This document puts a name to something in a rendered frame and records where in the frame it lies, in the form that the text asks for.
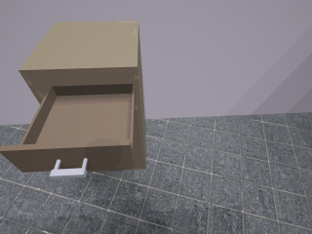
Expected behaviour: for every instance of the handle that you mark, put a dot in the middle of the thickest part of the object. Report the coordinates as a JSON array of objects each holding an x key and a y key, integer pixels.
[{"x": 58, "y": 173}]

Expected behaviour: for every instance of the drawer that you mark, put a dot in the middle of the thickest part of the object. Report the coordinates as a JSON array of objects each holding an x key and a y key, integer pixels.
[{"x": 73, "y": 123}]

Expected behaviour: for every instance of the cabinet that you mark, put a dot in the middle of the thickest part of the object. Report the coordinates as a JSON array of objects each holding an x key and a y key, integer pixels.
[{"x": 82, "y": 53}]

